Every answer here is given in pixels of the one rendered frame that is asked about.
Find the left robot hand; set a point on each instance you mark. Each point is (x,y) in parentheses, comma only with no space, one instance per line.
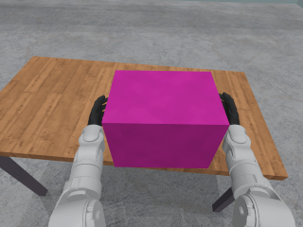
(96,114)

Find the table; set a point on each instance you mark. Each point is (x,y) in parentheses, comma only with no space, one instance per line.
(47,104)

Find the right robot forearm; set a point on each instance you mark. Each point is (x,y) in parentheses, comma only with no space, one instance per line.
(243,167)

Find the left robot forearm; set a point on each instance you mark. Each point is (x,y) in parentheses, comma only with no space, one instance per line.
(84,181)

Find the carton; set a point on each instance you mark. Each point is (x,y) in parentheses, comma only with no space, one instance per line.
(164,119)

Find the left robot upper arm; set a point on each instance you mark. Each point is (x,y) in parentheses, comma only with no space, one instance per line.
(81,213)

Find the right robot hand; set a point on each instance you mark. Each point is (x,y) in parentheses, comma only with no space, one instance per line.
(230,109)

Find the right robot upper arm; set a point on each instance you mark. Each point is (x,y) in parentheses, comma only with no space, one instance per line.
(257,211)

